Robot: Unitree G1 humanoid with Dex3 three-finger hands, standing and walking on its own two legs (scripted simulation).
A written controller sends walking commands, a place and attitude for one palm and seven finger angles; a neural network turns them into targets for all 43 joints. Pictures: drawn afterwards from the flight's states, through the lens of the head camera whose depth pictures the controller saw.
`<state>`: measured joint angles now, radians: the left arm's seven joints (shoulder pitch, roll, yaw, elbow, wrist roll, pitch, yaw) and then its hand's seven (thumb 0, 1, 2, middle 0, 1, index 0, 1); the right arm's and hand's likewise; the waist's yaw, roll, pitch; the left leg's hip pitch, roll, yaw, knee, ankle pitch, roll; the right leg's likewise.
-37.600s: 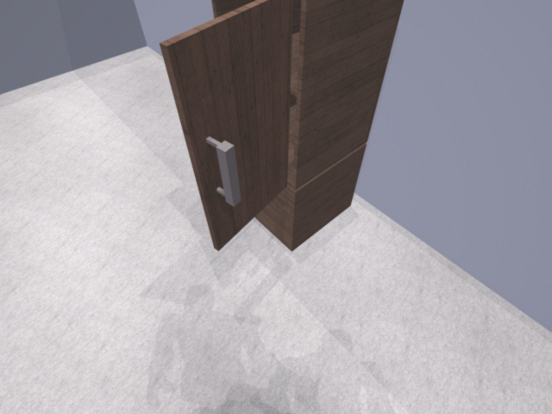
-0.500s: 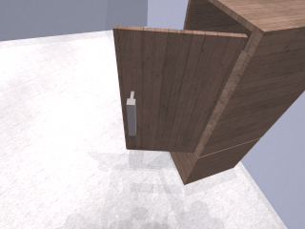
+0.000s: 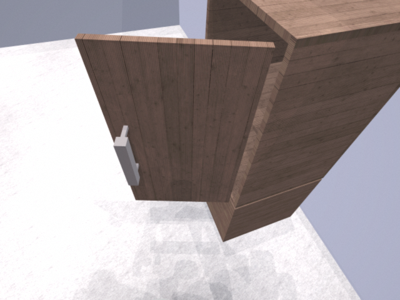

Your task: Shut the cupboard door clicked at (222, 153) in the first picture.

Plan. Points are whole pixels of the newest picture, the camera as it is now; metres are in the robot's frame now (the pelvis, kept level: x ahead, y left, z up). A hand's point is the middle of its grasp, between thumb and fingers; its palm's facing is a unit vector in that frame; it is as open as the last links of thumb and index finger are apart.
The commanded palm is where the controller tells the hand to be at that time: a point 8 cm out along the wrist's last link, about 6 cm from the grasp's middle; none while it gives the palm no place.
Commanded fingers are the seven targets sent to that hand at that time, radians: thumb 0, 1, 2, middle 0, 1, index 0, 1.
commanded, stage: come to a stop and stand still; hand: left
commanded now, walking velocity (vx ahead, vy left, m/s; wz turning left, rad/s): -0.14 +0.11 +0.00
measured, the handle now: (129, 156) +0.44 +0.20 -0.03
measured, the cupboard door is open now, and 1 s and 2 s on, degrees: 69 69 69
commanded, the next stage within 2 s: look again from close up in 2.00 s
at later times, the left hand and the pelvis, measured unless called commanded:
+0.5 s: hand out of the picture +0.01 +0.24 -0.17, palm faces +0.04 -0.97 -0.24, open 7.4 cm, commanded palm none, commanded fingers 0.00 0.90 0.90 -0.20 -0.30 -0.20 -0.30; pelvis -0.02 +0.04 +0.00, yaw +0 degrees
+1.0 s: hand out of the picture -0.03 +0.24 -0.15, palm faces +0.00 -0.98 -0.22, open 7.4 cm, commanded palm none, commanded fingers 0.00 0.90 0.90 -0.20 -0.30 -0.20 -0.30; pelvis -0.02 +0.07 +0.02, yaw -1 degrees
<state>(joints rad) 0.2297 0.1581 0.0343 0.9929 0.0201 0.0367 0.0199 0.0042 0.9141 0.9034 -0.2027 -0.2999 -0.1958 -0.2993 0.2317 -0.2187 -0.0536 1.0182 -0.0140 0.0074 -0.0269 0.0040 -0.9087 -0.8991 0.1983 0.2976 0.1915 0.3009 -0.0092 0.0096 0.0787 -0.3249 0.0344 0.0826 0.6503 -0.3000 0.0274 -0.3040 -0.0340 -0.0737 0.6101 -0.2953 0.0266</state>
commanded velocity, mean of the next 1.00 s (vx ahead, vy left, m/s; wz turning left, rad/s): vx -0.02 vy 0.02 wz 0.00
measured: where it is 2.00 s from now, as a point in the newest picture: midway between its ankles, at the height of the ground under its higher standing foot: outside the picture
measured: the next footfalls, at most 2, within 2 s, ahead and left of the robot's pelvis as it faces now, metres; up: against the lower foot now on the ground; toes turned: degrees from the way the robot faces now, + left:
none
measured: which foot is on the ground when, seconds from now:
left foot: down 0.00-1.00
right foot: down 0.00-1.00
